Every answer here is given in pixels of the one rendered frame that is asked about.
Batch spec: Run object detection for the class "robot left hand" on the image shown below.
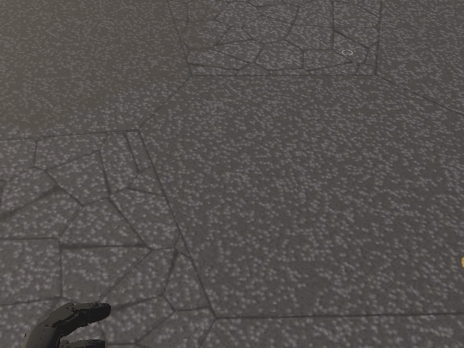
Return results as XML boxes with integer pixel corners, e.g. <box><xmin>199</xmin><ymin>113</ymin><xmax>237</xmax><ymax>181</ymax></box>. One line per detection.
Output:
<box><xmin>21</xmin><ymin>302</ymin><xmax>111</xmax><ymax>348</ymax></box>

